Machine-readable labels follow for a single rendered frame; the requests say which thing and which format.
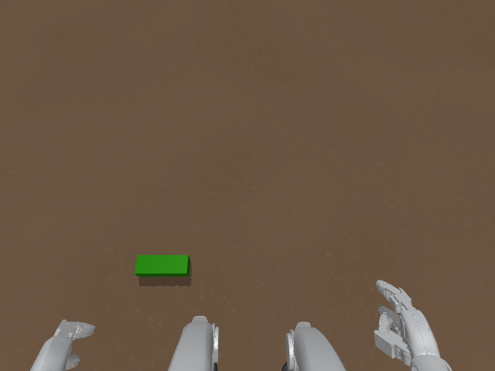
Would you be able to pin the right robot arm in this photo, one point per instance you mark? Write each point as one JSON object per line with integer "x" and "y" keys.
{"x": 429, "y": 363}

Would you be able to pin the left robot hand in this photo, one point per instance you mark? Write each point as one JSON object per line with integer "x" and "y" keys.
{"x": 55, "y": 353}

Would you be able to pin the carton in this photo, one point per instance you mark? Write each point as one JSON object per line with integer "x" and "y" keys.
{"x": 162, "y": 266}

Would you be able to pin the right robot hand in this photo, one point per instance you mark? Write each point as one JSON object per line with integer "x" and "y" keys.
{"x": 411, "y": 335}

